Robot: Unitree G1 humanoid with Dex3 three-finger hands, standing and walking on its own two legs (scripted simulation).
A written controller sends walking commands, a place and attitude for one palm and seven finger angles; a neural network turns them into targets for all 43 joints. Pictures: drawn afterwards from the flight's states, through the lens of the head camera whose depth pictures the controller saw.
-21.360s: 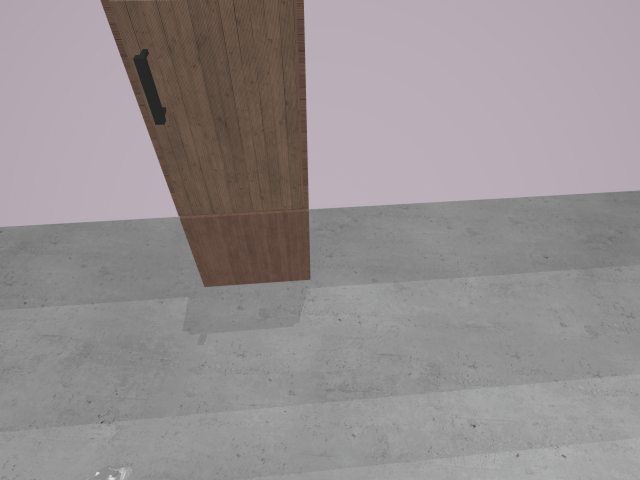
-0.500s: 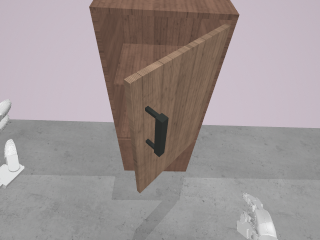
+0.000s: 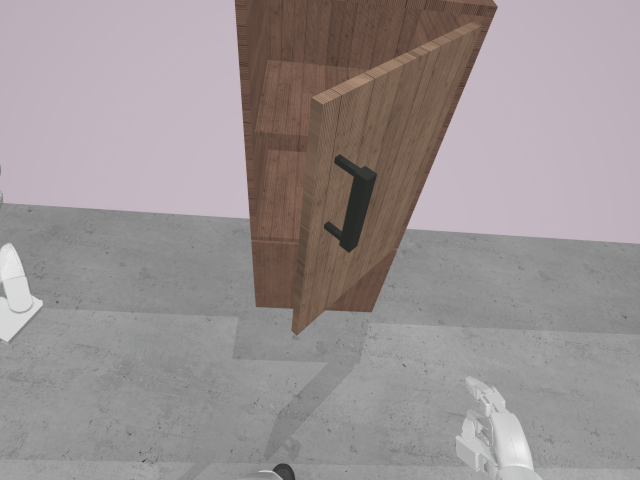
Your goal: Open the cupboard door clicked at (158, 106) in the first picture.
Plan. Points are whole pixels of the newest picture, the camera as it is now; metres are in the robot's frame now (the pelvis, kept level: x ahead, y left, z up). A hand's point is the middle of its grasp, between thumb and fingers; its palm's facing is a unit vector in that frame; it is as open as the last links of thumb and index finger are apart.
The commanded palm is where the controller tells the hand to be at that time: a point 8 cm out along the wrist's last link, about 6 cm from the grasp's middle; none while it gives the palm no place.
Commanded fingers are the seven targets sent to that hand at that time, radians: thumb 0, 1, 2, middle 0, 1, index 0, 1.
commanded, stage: step back with the hand held close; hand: left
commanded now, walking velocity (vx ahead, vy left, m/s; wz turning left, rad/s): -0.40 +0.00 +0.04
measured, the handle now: (345, 205) +0.47 +0.00 +0.06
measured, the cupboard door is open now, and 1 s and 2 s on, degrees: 46 46 46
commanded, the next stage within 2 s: stop stepping back and stand still in 0.22 s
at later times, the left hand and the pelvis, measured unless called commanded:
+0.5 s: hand out of the picture +0.10 +0.28 +0.15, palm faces +0.36 -0.88 -0.32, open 7.4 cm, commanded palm +0.02 +0.32 +0.18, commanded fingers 0.00 0.90 0.90 -0.20 -0.30 -0.20 -0.30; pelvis -0.15 +0.03 -0.01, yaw -5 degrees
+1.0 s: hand out of the picture -0.05 +0.33 +0.15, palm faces +0.42 -0.83 -0.37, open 7.4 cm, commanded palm -0.12 +0.37 +0.18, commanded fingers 0.00 0.90 0.90 -0.20 -0.30 -0.20 -0.30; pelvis -0.27 +0.07 -0.01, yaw -1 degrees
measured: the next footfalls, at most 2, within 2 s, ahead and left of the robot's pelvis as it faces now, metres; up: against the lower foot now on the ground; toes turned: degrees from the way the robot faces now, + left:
right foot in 0.24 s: -0.19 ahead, -0.09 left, +0.00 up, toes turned -6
left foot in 0.40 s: +0.02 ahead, +0.07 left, -0.01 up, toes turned -7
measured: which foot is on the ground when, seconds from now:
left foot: down 0.00-0.24, up 0.26-0.38, down 0.40-0.64, up 0.66-0.90, down 0.92-1.00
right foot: up 0.00-0.22, down 0.24-0.40, up 0.42-0.66, down 0.68-0.92, up 0.94-1.00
